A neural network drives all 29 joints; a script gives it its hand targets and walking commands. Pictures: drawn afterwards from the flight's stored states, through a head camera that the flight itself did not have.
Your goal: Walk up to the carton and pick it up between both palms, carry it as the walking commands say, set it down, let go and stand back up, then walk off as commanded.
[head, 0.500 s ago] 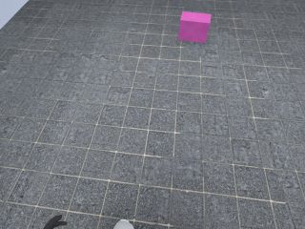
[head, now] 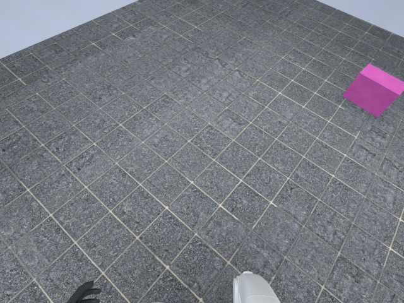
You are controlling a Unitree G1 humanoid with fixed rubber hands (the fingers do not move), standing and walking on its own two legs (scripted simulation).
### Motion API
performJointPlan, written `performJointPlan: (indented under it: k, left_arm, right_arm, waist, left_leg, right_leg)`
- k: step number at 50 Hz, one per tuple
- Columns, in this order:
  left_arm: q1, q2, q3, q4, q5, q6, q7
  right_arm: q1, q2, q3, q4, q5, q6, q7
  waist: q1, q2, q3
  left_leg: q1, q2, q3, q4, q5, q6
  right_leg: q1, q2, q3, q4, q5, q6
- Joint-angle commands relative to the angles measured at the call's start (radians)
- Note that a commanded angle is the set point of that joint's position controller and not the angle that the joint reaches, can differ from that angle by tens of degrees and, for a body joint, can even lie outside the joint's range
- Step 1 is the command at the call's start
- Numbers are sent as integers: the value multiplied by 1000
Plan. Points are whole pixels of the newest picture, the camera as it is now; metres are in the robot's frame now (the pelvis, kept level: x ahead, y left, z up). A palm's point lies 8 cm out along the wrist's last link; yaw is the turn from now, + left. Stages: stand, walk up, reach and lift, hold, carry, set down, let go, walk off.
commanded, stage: walk off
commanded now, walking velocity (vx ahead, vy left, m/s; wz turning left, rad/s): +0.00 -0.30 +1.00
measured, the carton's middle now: (373, 90) +1.50 -1.25 -0.67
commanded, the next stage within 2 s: none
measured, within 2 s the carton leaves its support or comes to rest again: neither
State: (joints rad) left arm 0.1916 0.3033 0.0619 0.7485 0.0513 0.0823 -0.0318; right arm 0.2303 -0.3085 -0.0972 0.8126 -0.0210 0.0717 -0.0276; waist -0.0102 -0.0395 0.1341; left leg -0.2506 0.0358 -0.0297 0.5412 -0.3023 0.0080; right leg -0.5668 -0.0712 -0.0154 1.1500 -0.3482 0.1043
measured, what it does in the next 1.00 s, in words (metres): steps to the right, turning left: right foot, then left foot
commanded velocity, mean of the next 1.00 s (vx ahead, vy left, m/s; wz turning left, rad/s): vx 0.00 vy -0.30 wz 1.00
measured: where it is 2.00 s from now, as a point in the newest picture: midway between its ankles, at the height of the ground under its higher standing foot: (257, 226)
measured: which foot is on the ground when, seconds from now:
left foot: down 0.00-0.26, up 0.28-0.58, down 0.60-1.00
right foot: up 0.00-0.24, down 0.26-0.60, up 0.62-1.00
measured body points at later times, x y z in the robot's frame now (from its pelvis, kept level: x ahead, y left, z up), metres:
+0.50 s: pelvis +0.04 -0.19 +0.00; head +0.10 -0.17 +0.44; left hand +0.01 +0.10 -0.11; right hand +0.30 -0.38 -0.12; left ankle -0.02 -0.13 -0.67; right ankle +0.06 -0.29 -0.74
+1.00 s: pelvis +0.16 -0.30 -0.01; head +0.18 -0.22 +0.43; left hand +0.06 +0.00 -0.12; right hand +0.47 -0.45 -0.09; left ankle +0.00 -0.17 -0.74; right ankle +0.33 -0.38 -0.71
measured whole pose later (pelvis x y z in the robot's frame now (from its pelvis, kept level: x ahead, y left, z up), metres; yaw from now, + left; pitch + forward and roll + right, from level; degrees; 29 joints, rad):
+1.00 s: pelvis +0.16 -0.30 -0.01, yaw +57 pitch +4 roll -4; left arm 0.10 0.30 0.05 0.60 0.03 0.09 -0.05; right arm 0.32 -0.40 -0.14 0.71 -0.03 0.06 -0.03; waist -0.08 0.02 0.10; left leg -0.37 0.10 -0.30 0.57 -0.29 -0.13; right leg -0.45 -0.03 0.03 0.72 -0.33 0.11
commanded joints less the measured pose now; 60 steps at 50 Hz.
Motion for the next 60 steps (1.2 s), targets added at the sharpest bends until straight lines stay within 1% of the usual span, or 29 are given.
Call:
performJointPlan:
  k: [1,7,9,11,12,13,14,15,17,19,24,27,29,30,31,32,33,35,38,46,48,50,51,52,53,54,56,57,60]
  left_arm:
    - [-5,60,19,-97,-3,2,-19]
    - [-105,34,9,-172,-12,5,-21]
    - [-79,47,11,-177,-19,-1,-15]
    - [39,68,20,-142,-21,-6,-3]
    - [142,92,30,-108,-14,-9,8]
    - [177,147,46,-88,-3,-14,14]
    - [124,278,58,-144,-7,-16,1]
    - [73,254,45,-155,-13,-15,-17]
    - [-27,105,7,-148,-5,-27,-16]
    - [-67,64,0,-156,0,-37,11]
    - [71,55,8,-124,6,-37,38]
    - [86,68,15,-111,-2,-36,42]
    - [74,72,22,-106,-15,-37,40]
    - [91,74,25,-101,-21,-39,37]
    - [79,26,12,-145,-1,-39,23]
    - [-3,32,6,-214,13,-22,15]
    - [-47,85,16,-218,10,-15,8]
    - [-28,100,25,-182,-6,-20,0]
    - [33,75,25,-163,1,-3,-15]
    - [-91,21,0,-220,-14,7,-26]
    - [-73,30,1,-220,-23,2,-21]
    - [44,60,12,-182,-25,-4,-8]
    - [138,85,23,-148,-18,-8,2]
    - [176,146,40,-130,-7,-13,8]
    - [119,278,51,-182,-13,-14,-4]
    - [82,249,40,-187,-18,-13,-19]
    - [-20,98,2,-177,-11,-26,-17]
    - [-54,78,-2,-182,-8,-31,-4]
    - [-14,42,-5,-176,-1,-39,26]
  right_arm:
    - [36,-249,-71,-56,0,-27,4]
    - [54,-296,-91,-95,-9,-23,9]
    - [14,-318,-99,-120,-10,-23,4]
    - [-54,-326,-101,-150,-9,-25,-5]
    - [-72,-291,-93,-162,-10,-32,-11]
    - [38,-171,-69,-143,-22,-43,-13]
    - [111,-61,-44,-159,-15,-30,-24]
    - [27,-103,-47,-180,-20,-16,-30]
    - [-4,-176,-71,-151,-11,-7,-5]
    - [61,-166,-72,-115,-14,-5,19]
    - [-104,-86,-29,-179,-9,1,43]
    - [-89,-48,-12,-188,2,8,45]
    - [13,-53,-21,-164,-7,4,37]
    - [115,-108,-43,-152,-18,-7,25]
    - [202,-242,-65,-149,-22,-12,13]
    - [246,-364,-97,-147,1,-2,-5]
    - [210,-288,-79,-148,9,5,-15]
    - [47,-209,-56,-179,3,6,-20]
    - [21,-217,-57,-172,2,-26,-8]
    - [65,-293,-85,-163,-7,-30,2]
    - [27,-312,-93,-176,-8,-29,-2]
    - [-41,-321,-97,-199,-7,-32,-10]
    - [-53,-279,-87,-207,-8,-40,-14]
    - [54,-158,-63,-189,-21,-50,-15]
    - [111,-57,-40,-203,-15,-36,-26]
    - [24,-103,-44,-223,-24,-23,-30]
    - [-2,-171,-71,-184,-16,-14,-8]
    - [37,-173,-75,-159,-16,-12,5]
    - [24,-139,-62,-144,-15,-9,27]
  waist:
    - [-18,173,-133]
    - [-65,326,-107]
    - [-41,380,-127]
    - [27,386,-143]
    - [88,319,-159]
    - [76,64,-213]
    - [66,-287,-246]
    - [70,-376,-236]
    - [10,-210,-119]
    - [-18,-198,-140]
    - [73,-193,-132]
    - [55,-182,-162]
    - [-19,-113,-190]
    - [-101,5,-211]
    - [-116,259,-175]
    - [-148,329,-242]
    - [-125,177,-187]
    - [-45,133,-75]
    - [-10,157,-120]
    - [-65,320,-119]
    - [-44,368,-134]
    - [29,373,-151]
    - [84,302,-166]
    - [71,42,-223]
    - [63,-287,-249]
    - [73,-372,-241]
    - [10,-212,-122]
    - [-13,-209,-136]
    - [9,-156,-144]
  left_leg:
    - [76,215,-242,-156,433,96]
    - [-51,174,-343,-173,105,72]
    - [-90,174,-380,-167,103,46]
    - [-169,164,-417,-145,112,4]
    - [-257,132,-378,-65,92,-22]
    - [-367,3,-212,154,-166,-59]
    - [-515,-164,-26,441,-420,-98]
    - [-466,-37,-10,618,-394,-86]
    - [-389,-20,-3,737,-222,-58]
    - [-361,-16,62,772,-163,-65]
    - [-349,9,129,456,-222,-40]
    - [-148,-15,181,227,-203,-3]
    - [83,-27,202,36,-84,9]
    - [314,48,74,-137,76,21]
    - [475,397,-361,-216,216,70]
    - [336,563,-645,-223,466,226]
    - [306,503,-541,-215,448,241]
    - [171,347,-357,-210,347,165]
    - [88,237,-250,-165,461,108]
    - [-63,161,-345,-155,97,75]
    - [-99,162,-383,-152,105,51]
    - [-179,155,-418,-126,124,6]
    - [-267,119,-375,-48,91,-21]
    - [-381,-10,-207,184,-181,-60]
    - [-527,-166,-35,459,-417,-101]
    - [-481,-40,-17,637,-390,-90]
    - [-407,-24,-13,748,-215,-64]
    - [-387,-19,21,788,-170,-65]
    - [-385,-15,89,708,-139,-74]
  right_leg:
    - [-57,-4,36,-5,66,14]
    - [54,59,-1,-280,34,29]
    - [171,69,22,-421,8,23]
    - [368,70,21,-624,1,-3]
    - [533,46,-4,-762,73,-25]
    - [677,-99,109,-852,-1,-45]
    - [603,-357,330,-889,-29,-152]
    - [427,-371,329,-963,-37,-225]
    - [290,-228,98,-904,68,-188]
    - [372,-174,-34,-812,352,-206]
    - [564,-231,-80,-749,505,-268]
    - [515,-231,-152,-679,578,-253]
    - [376,-184,-246,-492,565,-206]
    - [174,-154,-268,-313,479,-148]
    - [-178,-55,-236,-80,-268,-89]
    - [-259,-18,4,23,-326,-42]
    - [-243,-57,59,102,-227,-11]
    - [-222,-63,41,71,-30,12]
    - [-104,-27,26,39,56,16]
    - [35,57,-15,-269,41,25]
    - [150,70,6,-405,6,20]
    - [359,74,7,-613,1,-6]
    - [521,47,-9,-745,63,-30]
    - [670,-122,124,-835,-26,-54]
    - [591,-370,330,-881,-39,-159]
    - [424,-376,332,-957,-58,-231]
    - [291,-229,102,-902,30,-191]
    - [329,-195,23,-854,158,-190]
    - [460,-171,-72,-780,396,-228]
